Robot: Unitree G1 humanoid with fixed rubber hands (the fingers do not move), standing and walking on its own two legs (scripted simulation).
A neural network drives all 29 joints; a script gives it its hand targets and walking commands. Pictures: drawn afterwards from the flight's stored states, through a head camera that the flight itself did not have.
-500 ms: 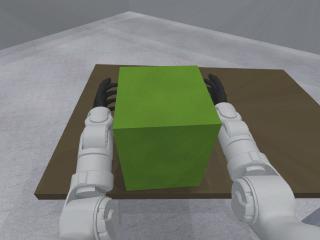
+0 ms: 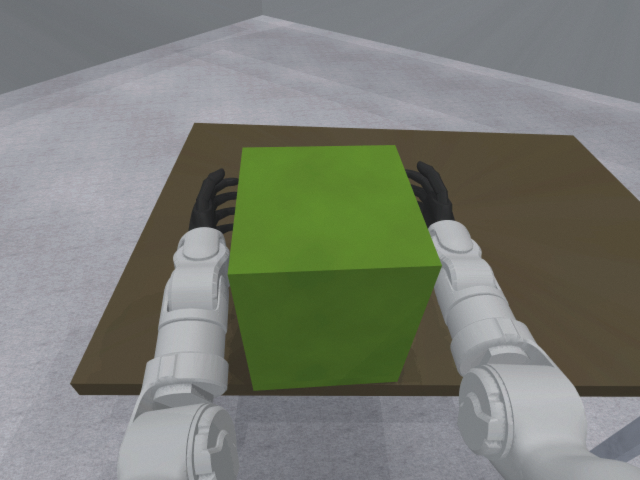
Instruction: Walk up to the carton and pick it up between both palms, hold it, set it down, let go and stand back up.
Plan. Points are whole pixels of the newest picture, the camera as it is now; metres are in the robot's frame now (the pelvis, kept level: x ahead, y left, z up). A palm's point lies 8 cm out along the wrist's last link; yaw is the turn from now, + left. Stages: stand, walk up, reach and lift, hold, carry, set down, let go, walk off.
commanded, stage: set down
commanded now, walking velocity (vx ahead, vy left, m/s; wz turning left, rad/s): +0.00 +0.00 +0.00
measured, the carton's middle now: (323, 269) +0.37 +0.01 +0.09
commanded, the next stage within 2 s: none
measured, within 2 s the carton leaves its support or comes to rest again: neither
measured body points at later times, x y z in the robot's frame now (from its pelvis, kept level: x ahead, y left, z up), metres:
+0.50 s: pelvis +0.00 +0.00 +0.00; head -0.03 +0.01 +0.45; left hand +0.39 +0.16 +0.14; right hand +0.42 -0.13 +0.15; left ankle +0.01 +0.12 -0.75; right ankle +0.00 -0.11 -0.75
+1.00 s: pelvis +0.01 +0.00 +0.00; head -0.02 +0.01 +0.45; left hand +0.40 +0.16 +0.13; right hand +0.42 -0.13 +0.14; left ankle +0.01 +0.12 -0.75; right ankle +0.00 -0.11 -0.75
